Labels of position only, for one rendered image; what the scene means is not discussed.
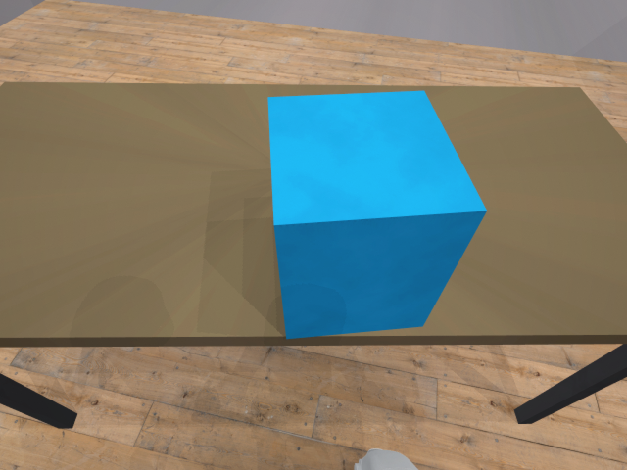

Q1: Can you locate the right robot thigh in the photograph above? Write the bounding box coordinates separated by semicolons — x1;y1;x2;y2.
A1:
354;450;418;470

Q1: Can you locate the table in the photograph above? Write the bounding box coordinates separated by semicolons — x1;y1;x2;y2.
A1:
0;82;627;429

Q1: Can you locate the carton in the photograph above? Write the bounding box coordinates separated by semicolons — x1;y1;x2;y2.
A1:
268;91;487;339

